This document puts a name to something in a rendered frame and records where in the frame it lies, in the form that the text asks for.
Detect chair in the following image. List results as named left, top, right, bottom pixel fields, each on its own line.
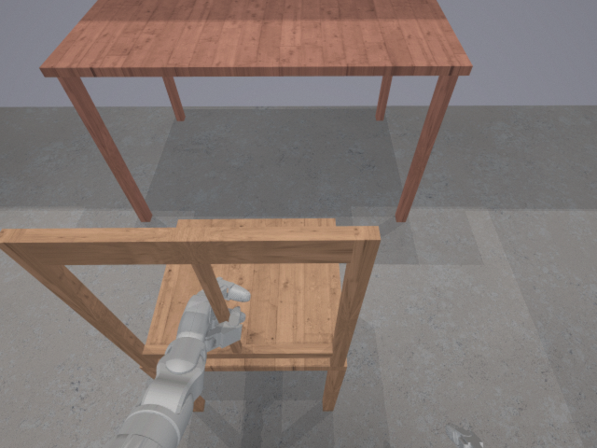
left=0, top=218, right=381, bottom=412

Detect robot left forearm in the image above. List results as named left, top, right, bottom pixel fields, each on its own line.
left=103, top=337, right=207, bottom=448

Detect robot right hand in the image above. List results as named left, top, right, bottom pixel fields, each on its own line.
left=445, top=423, right=483, bottom=448

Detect robot left hand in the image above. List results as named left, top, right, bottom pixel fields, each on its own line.
left=176, top=277, right=251, bottom=352

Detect table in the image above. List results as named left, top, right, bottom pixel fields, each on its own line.
left=39, top=0, right=473, bottom=222

